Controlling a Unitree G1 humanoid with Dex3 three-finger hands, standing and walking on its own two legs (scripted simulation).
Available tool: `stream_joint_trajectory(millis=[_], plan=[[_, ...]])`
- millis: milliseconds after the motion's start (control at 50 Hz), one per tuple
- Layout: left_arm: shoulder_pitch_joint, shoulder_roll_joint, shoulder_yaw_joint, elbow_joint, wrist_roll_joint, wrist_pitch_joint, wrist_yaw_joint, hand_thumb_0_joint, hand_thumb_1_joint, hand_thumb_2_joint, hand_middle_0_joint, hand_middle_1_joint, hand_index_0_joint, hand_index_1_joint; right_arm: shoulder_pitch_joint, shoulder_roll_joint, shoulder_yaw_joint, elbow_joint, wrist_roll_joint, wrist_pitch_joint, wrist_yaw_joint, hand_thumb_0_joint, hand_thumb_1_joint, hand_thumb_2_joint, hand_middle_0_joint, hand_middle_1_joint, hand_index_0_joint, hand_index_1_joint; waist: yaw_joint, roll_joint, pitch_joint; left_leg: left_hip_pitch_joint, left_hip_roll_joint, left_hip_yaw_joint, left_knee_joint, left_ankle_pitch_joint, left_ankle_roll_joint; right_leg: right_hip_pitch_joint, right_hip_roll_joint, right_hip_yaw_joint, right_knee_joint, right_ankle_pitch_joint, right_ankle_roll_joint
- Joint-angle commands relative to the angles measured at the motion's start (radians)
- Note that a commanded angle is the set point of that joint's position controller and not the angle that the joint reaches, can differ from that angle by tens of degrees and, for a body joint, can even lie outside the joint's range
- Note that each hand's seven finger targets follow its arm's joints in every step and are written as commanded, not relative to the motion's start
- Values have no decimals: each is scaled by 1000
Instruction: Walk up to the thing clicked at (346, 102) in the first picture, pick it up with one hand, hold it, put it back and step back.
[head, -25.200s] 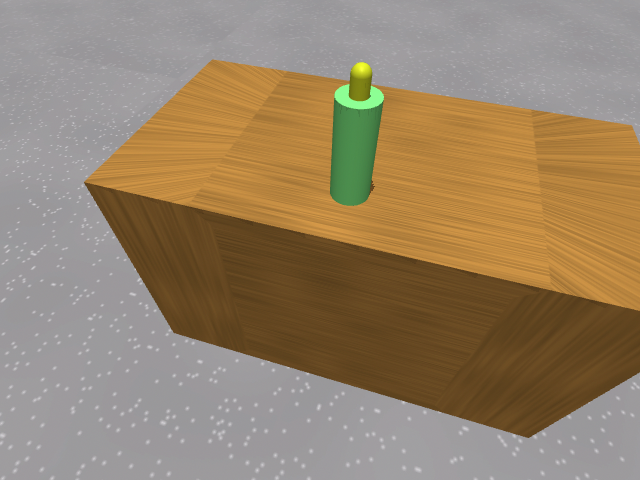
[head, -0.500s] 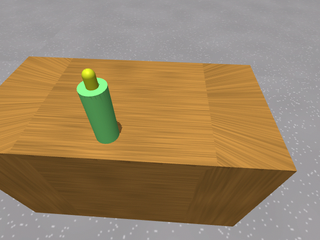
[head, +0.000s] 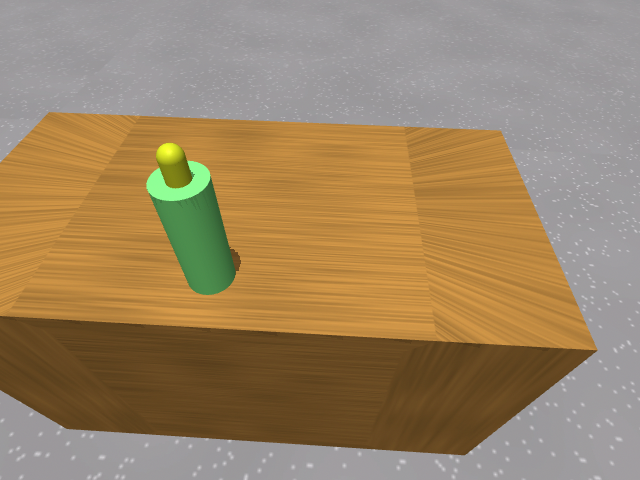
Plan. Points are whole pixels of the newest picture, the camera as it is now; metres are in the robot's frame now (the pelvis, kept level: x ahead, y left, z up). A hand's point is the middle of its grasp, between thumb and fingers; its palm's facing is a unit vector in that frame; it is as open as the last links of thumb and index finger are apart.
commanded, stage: home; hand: left
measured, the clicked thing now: (193, 221) +0.46 +0.19 +0.05
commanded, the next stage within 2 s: stand in 0.20 s
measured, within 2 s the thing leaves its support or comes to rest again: neither
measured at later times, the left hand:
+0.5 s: hand out of the picture +0.07 +0.26 -0.16, palm faces -0.05 -0.93 -0.35, open 15.6 cm
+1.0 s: hand out of the picture +0.07 +0.26 -0.16, palm faces -0.05 -0.94 -0.35, open 7.5 cm
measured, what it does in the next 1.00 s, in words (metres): stands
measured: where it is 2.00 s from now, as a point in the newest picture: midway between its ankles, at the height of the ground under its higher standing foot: outside the picture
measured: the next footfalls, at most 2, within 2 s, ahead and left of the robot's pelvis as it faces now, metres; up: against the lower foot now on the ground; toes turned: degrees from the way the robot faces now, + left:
none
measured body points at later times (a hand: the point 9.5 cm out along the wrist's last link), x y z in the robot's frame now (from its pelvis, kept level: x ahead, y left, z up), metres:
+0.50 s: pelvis +0.00 +0.00 +0.00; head +0.01 +0.00 +0.45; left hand +0.08 +0.30 -0.13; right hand +0.07 -0.30 -0.14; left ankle +0.01 +0.12 -0.75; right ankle -0.01 -0.13 -0.75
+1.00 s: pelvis +0.00 +0.01 +0.00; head +0.01 +0.01 +0.45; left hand +0.08 +0.31 -0.13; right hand +0.07 -0.29 -0.13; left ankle +0.01 +0.12 -0.75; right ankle -0.01 -0.13 -0.75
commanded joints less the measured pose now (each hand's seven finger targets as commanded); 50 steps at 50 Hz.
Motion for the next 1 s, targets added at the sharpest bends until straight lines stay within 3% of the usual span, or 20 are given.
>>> stream_joint_trajectory(millis=[0, 280, 320, 340, 500, 640, 980], plan=[[-30, 213, 40, -54, -6, -12, 10, 0, -596, 29, -44, -45, -44, -45, -28, -212, -45, -47, -3, -17, -12, 0, -896, -902, 201, 301, 201, 301, 4, -3, -76, 54, 123, -116, -41, 160, 18, -12, -122, 96, -46, 181, -35], [-25, 205, 41, -56, -3, -10, 7, 0, -561, 50, -48, -51, -48, -51, -34, -209, -46, -50, -3, -18, -11, 0, -895, -902, 201, 301, 201, 301, 5, -1, -63, 54, 122, -116, -57, 95, 19, -39, -119, 93, -54, 119, -39], [-29, 213, 44, -61, -3, -11, 8, 0, -401, 210, -200, -211, -200, -211, -21, -204, -44, -50, -3, -19, -11, 0, -900, -900, 200, 300, 200, 300, 3, -6, -74, 51, 125, -114, -59, 126, 20, -19, -121, 94, -48, 146, -39], [-27, 210, 44, -61, -4, -11, 9, 0, -321, 290, -200, -291, -200, -291, -23, -210, -46, -48, -4, -21, -11, 0, -900, -900, 200, 300, 200, 300, 6, 2, -80, 57, 126, -116, -56, 145, 19, -14, -122, 96, -42, 152, -39], [-17, 212, 41, -57, -6, -12, 10, 0, 319, 900, -200, -300, -200, -301, -22, -206, -46, -45, -1, -17, -10, 0, -900, -900, 200, 300, 200, 300, 3, -15, -63, 63, 121, -114, -51, 127, 20, -35, -120, 95, -55, 138, -36], [-17, 210, 43, -61, -2, -12, 12, 0, 879, 900, -200, -300, -200, -301, -19, -206, -46, -49, -3, -16, -11, 0, -900, -900, 200, 300, 200, 300, 2, -1, -71, 56, 122, -110, -46, 128, 24, -20, -126, 95, -54, 168, -36], [-14, 211, 44, -62, -4, -11, 8, 0, 900, 900, -200, -300, -200, -301, -19, -206, -50, -52, -1, -19, -9, 0, -900, -900, 200, 300, 200, 300, 3, 0, -58, 49, 122, -121, -59, 105, 23, -27, -121, 92, -58, 112, -37]])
